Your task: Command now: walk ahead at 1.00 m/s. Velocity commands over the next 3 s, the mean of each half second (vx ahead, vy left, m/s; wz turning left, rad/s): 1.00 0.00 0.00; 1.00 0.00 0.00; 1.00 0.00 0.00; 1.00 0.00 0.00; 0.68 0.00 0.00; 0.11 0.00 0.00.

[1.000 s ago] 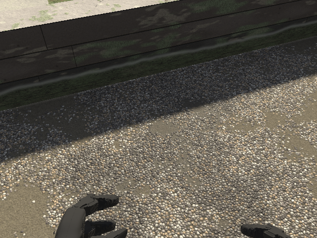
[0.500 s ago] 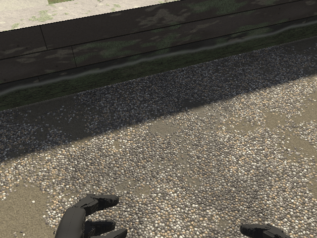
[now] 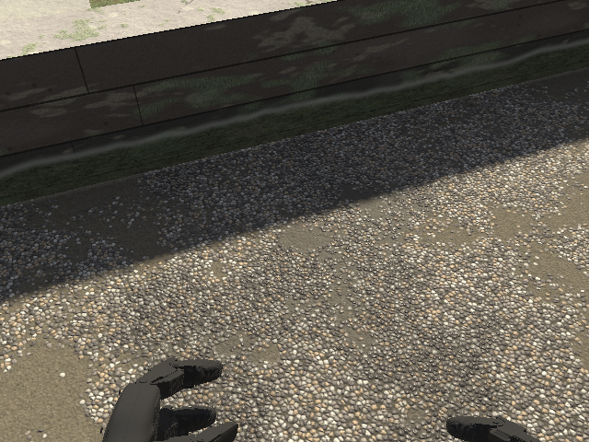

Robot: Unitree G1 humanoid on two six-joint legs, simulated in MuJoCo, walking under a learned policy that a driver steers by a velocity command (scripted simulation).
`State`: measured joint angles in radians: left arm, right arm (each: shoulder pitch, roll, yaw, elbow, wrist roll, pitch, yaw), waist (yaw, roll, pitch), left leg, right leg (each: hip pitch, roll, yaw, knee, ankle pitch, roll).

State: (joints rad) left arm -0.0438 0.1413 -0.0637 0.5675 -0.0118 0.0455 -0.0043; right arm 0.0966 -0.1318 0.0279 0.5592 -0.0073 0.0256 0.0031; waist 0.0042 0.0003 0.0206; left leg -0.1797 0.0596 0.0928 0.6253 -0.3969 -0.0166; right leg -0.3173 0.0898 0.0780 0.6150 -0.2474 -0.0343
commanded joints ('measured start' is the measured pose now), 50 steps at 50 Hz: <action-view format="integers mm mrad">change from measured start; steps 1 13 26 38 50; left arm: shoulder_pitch -126 -168 -128 -167 -121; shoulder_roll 63 54 62 53 60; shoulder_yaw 18 18 18 18 18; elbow -105 -114 -108 -115 -104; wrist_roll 6 -9 3 -9 7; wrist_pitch -13 -26 -11 -27 -21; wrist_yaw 4 -1 4 -1 2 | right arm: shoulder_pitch -86 -104 -86 -104 -91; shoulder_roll -54 -64 -53 -64 -56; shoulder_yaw -12 -21 -11 -20 -13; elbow -99 -100 -100 -99 -99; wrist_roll -1 2 -2 2 0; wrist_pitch -21 -18 -22 -18 -19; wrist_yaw -3 1 -3 1 -1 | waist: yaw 3 -3 3 -3 7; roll -12 11 -11 12 -4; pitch -109 -115 -112 -116 -115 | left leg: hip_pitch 45 54 47 53 46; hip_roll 29 43 27 43 31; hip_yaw -40 -55 -40 -57 -48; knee -78 -92 -73 -91 -82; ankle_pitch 174 168 175 171 175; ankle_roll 17 24 15 24 19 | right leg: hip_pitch -7 -15 -11 -14 -1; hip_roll -75 -70 -78 -73 -78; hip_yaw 62 51 61 47 47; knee -116 -117 -121 -117 -115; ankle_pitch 124 85 112 83 122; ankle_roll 9 7 8 7 11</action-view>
